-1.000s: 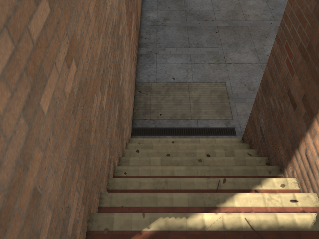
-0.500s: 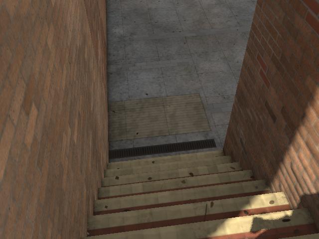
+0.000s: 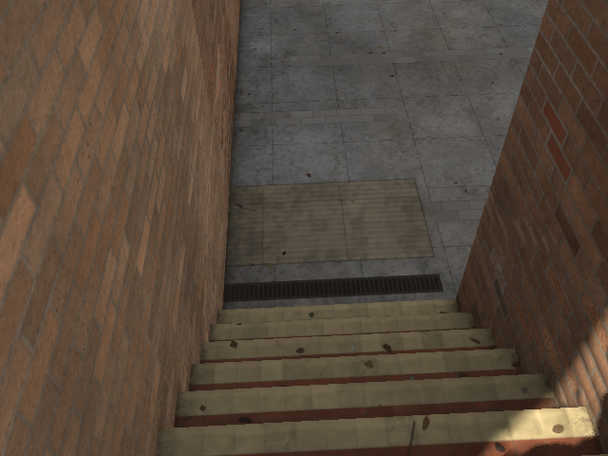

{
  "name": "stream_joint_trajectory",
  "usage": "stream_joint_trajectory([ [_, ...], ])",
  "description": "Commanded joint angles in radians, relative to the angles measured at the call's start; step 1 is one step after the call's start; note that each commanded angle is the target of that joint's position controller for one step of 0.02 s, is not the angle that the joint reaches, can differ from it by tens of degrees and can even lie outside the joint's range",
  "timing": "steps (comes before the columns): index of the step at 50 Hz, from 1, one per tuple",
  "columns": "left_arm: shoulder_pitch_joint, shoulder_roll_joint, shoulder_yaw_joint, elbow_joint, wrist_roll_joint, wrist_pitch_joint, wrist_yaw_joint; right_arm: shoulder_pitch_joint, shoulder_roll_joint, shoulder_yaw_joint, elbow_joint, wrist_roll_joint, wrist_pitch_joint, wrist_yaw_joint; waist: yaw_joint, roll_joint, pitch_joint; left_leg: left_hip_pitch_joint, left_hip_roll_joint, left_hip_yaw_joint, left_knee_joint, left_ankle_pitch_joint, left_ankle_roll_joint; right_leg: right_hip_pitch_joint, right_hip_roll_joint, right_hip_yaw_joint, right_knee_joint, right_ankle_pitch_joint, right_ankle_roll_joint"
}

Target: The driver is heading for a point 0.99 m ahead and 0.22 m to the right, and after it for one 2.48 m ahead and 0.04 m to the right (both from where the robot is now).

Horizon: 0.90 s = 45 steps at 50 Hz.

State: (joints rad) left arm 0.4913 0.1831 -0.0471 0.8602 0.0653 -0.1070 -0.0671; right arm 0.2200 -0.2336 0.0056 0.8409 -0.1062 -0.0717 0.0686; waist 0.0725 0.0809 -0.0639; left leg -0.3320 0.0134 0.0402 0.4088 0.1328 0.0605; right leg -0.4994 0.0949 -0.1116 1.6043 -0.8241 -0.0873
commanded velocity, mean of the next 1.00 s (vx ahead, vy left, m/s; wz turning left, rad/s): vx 0.50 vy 0.00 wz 0.00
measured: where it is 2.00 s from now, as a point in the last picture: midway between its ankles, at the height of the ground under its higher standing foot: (369, 445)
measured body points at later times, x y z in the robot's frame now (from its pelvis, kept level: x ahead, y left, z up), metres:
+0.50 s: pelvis +0.22 -0.06 -0.21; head +0.22 -0.07 +0.24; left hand +0.34 +0.17 -0.33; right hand +0.12 -0.25 -0.36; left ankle +0.05 +0.07 -0.72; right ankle +0.30 -0.15 -0.97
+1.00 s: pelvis +0.44 -0.06 -0.38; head +0.43 -0.06 +0.07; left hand +0.27 +0.08 -0.52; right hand +0.58 -0.26 -0.51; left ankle +0.53 +0.06 -1.11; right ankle +0.30 -0.16 -0.97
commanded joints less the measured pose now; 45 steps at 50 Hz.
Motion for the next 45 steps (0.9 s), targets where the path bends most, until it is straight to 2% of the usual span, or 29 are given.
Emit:
stream_joint_trajectory([
  [1,0.044,0.04,0.033,-0.02,0.004,0.011,-0.053,0.563,-0.255,-0.096,0.136,0.008,0.023,-0.025,-0.174,0.106,-0.163,0.805,0.252,-0.308,0.238,0.732,0.297,-0.594,0.039,0.238,0.564,0.003,0.06],
  [2,0.049,0.04,0.02,-0.081,-0.004,0.007,-0.049,0.489,-0.279,-0.112,0.121,0.005,0.013,-0.008,-0.136,-0.01,-0.167,0.823,0.307,-0.392,0.244,0.725,0.359,-0.793,0.011,0.249,0.541,0.079,0.066],
  [3,0.039,0.086,0.023,-0.119,-0.015,0.008,-0.044,0.37,-0.251,-0.109,0.105,0.02,0.013,0.004,-0.126,-0.034,-0.115,0.747,0.422,-0.566,0.179,0.296,0.425,-0.981,-0.07,0.284,0.498,0.168,0.096],
  [4,-0.012,0.07,0.012,-0.118,-0.008,0.027,-0.024,0.313,-0.123,-0.075,0.117,0.016,0.011,0.007,-0.099,-0.096,-0.015,0.583,0.453,-0.638,0.122,-0.015,0.409,-1.068,-0.16,0.327,0.39,0.272,0.093],
  [5,-0.03,0.01,-0.015,-0.079,0.019,0.04,0.0,0.254,0.07,-0.012,0.116,-0.011,-0.008,-0.013,-0.054,-0.213,0.051,0.391,0.31,-0.435,0.136,-0.007,0.276,-1.01,-0.244,0.341,-0.006,0.611,0.087],
  [6,-0.018,0.0,-0.018,-0.051,0.02,0.053,-0.001,0.294,0.098,-0.003,0.151,-0.019,-0.015,-0.027,-0.037,-0.127,0.12,0.118,0.237,-0.4,0.109,0.058,0.278,-0.847,-0.277,0.269,-0.134,0.737,0.081],
  [8,-0.126,0.017,-0.004,0.002,0.03,0.067,-0.054,0.31,0.052,0.002,0.166,0.038,-0.035,-0.038,-0.086,-0.03,0.101,-0.31,0.094,-0.232,0.094,-0.177,0.267,-0.412,-0.251,0.138,-0.388,1.119,0.072],
  [9,-0.125,0.004,-0.014,0.012,0.038,0.063,-0.08,0.286,-0.003,0.004,0.17,0.012,-0.046,-0.038,-0.05,0.021,0.103,-0.486,0.065,-0.241,0.116,-0.311,0.251,-0.232,-0.226,0.122,-0.256,1.185,0.073],
  [10,-0.159,0.042,-0.004,-0.014,0.062,0.059,-0.082,0.308,-0.005,0.004,0.173,0.018,-0.067,-0.064,-0.084,-0.044,0.084,-0.333,0.061,-0.254,0.168,-0.353,0.238,-0.352,-0.242,0.191,-0.456,1.341,0.055],
  [12,-0.267,0.093,0.002,-0.022,0.066,0.046,-0.054,0.377,0.004,0.024,0.191,0.032,-0.086,-0.092,-0.142,-0.087,0.108,-0.158,0.092,-0.295,0.304,-0.441,0.236,-0.444,-0.249,0.216,-0.756,1.516,0.064],
  [14,-0.279,0.073,-0.001,-0.023,0.064,0.063,-0.038,0.353,-0.009,0.041,0.175,0.014,-0.061,-0.08,-0.122,-0.036,0.096,-0.413,0.041,-0.23,0.319,-0.628,0.213,-0.08,-0.179,0.088,-0.809,1.453,0.056],
  [16,-0.324,0.087,-0.004,-0.052,0.069,0.087,-0.034,0.393,-0.019,0.045,0.169,0.03,-0.042,-0.065,-0.142,-0.043,0.181,-0.355,0.097,-0.33,0.374,-0.709,0.244,-0.115,-0.184,0.108,-0.875,1.295,0.079],
  [20,-0.391,0.086,-0.004,-0.08,0.075,0.083,-0.035,0.405,-0.047,0.033,0.187,0.03,-0.032,-0.069,-0.196,-0.015,0.2,-0.007,0.143,-0.485,0.539,-0.437,0.234,-0.171,-0.215,0.155,-1.186,1.174,0.052],
  [22,-0.15,0.123,0.018,-0.006,0.057,0.071,-0.025,0.309,-0.068,0.023,0.172,0.004,-0.007,-0.041,-0.086,-0.061,0.162,-0.126,0.148,-0.463,0.734,-0.37,0.191,0.174,-0.234,0.148,-1.268,1.185,0.022],
  [23,0.022,0.168,0.06,0.056,0.013,0.045,-0.011,0.348,-0.054,0.02,0.197,0.045,0.005,-0.014,-0.012,-0.196,0.122,-0.154,0.048,-0.326,0.921,-0.425,0.15,0.423,-0.177,0.038,-1.536,1.109,0.022],
  [24,0.27,0.235,0.107,0.146,0.009,0.04,-0.007,0.416,-0.095,0.01,0.257,-0.005,0.021,0.045,0.077,-0.225,0.023,-0.352,-0.064,-0.21,1.313,-0.467,0.062,0.794,-0.24,0.061,-1.354,1.255,-0.046],
  [25,0.288,0.318,0.131,0.143,0.006,0.049,-0.031,0.534,-0.01,-0.007,0.262,0.034,0.014,0.073,0.013,-0.362,-0.153,-0.698,-0.171,-0.119,1.686,-0.949,0.003,1.121,-0.374,0.166,-0.934,1.742,-0.204],
  [26,0.252,0.361,0.147,0.14,0.02,0.055,-0.038,0.442,-0.04,-0.01,0.162,0.06,0.0,0.068,0.006,-0.263,-0.198,-0.832,-0.141,-0.091,1.753,-0.921,-0.003,1.105,-0.443,0.284,-0.947,1.737,-0.259],
  [27,0.192,0.336,0.149,0.124,0.023,0.06,-0.042,0.314,-0.029,-0.001,0.072,0.078,-0.01,0.042,0.035,-0.175,-0.127,-0.981,-0.099,-0.08,1.63,-0.832,-0.017,0.982,-0.49,0.395,-1.048,1.346,-0.301],
  [28,0.09,0.25,0.129,0.138,0.031,0.063,-0.039,0.301,0.012,0.025,0.056,0.07,-0.005,0.008,-0.022,-0.139,-0.013,-1.061,0.024,-0.179,1.6,-0.643,0.002,0.748,-0.571,0.568,-1.177,0.674,-0.305],
  [30,0.075,-0.042,0.047,0.164,0.065,0.03,-0.003,0.309,0.074,0.054,0.093,0.031,0.01,-0.034,-0.096,-0.024,0.158,-0.973,0.173,-0.244,1.137,-0.191,0.053,0.349,-0.451,0.436,-1.212,0.571,-0.225],
  [31,0.103,-0.07,0.035,0.202,0.071,0.016,0.023,0.293,0.065,0.048,0.095,0.028,0.025,-0.023,-0.097,-0.079,0.211,-0.895,0.164,-0.189,1.034,-0.124,0.063,0.205,-0.379,0.395,-1.224,0.549,-0.193],
  [33,0.073,-0.03,0.023,0.195,0.018,-0.01,0.04,0.255,0.046,0.035,0.138,0.006,0.036,0.034,-0.074,-0.136,0.185,-0.607,0.114,-0.071,0.819,0.196,0.035,-0.128,-0.282,0.262,-1.198,0.506,-0.179],
  [34,0.058,-0.006,0.014,0.205,0.044,-0.023,0.042,0.251,0.047,0.04,0.138,-0.002,0.029,0.056,-0.108,-0.176,0.158,-0.494,0.108,-0.076,0.932,0.222,0.023,-0.238,-0.277,0.27,-1.156,0.528,-0.175],
  [35,0.05,-0.009,0.008,0.209,0.035,-0.042,0.061,0.224,0.029,0.038,0.104,-0.024,0.02,0.06,-0.103,-0.135,0.118,-0.583,0.12,-0.134,0.747,0.33,0.028,-0.11,-0.27,0.27,-1.111,0.605,-0.168],
  [36,0.023,0.025,0.005,0.184,0.026,-0.051,0.07,0.147,-0.013,0.03,0.1,-0.024,0.01,0.049,-0.075,-0.063,0.09,-0.474,0.111,-0.101,0.537,0.515,0.011,-0.151,-0.244,0.211,-1.063,0.584,-0.154],
  [38,0.03,0.074,0.004,0.187,0.043,-0.052,0.067,0.068,-0.036,0.025,0.084,-0.01,0.004,0.032,-0.075,-0.162,0.099,-0.283,0.075,-0.078,0.536,0.505,-0.015,-0.244,-0.23,0.238,-1.053,0.461,-0.154],
  [42,0.286,-0.014,-0.02,0.274,0.035,-0.02,0.085,-0.032,-0.015,0.044,0.062,-0.022,0.022,0.023,0.035,-0.095,0.164,-0.588,0.095,-0.123,0.313,0.369,-0.055,0.163,-0.291,0.394,-0.808,0.435,-0.206],
  [45,0.302,-0.015,-0.014,0.279,0.03,-0.005,0.081,-0.047,-0.02,0.049,0.054,-0.017,0.012,0.028,0.037,-0.132,0.179,-0.464,0.075,-0.075,0.284,0.288,-0.063,0.128,-0.274,0.445,-0.723,0.514,-0.213],
])
Keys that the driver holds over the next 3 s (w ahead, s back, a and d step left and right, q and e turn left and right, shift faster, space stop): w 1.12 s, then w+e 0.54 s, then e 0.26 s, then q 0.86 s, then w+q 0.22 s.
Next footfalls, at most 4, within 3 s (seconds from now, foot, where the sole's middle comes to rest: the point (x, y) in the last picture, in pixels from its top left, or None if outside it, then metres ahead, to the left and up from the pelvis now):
0.48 right None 0.34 -0.16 -1.01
1.04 left None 0.54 0.06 -1.22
1.52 right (397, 446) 0.81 -0.19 -1.42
1.96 left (351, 409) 1.03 -0.05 -1.63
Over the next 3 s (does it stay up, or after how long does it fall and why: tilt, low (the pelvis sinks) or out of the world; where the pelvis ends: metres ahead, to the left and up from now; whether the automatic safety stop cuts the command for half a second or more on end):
stays up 0.98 -0.08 -0.87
